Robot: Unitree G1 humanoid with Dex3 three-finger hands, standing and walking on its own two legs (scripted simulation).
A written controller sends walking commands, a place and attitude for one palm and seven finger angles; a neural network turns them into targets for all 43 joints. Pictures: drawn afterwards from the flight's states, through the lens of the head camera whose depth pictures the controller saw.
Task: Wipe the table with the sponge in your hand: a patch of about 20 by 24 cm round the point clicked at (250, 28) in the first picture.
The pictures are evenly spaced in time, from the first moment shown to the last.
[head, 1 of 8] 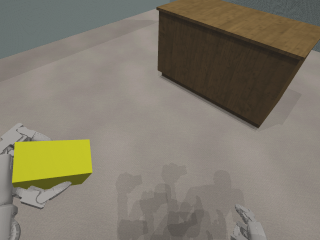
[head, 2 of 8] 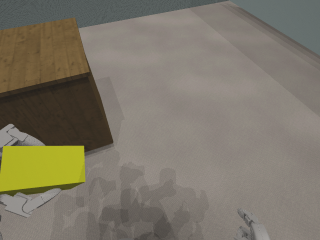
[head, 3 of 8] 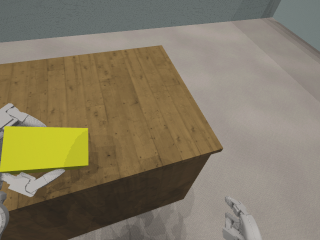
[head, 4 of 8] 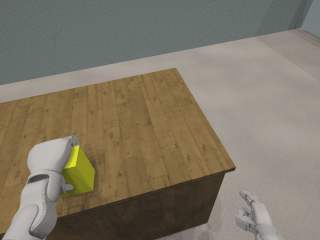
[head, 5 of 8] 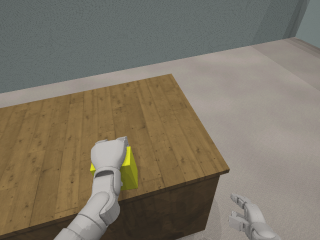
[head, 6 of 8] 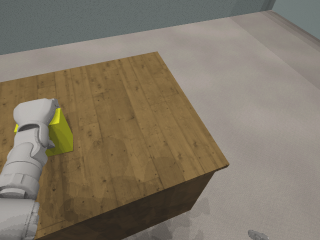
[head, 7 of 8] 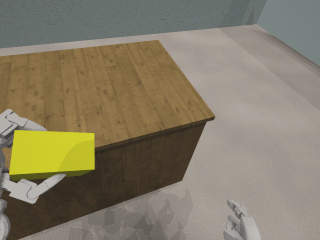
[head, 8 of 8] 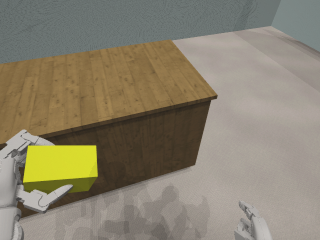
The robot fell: no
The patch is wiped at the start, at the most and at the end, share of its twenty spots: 0.00 1.00 1.00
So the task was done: yes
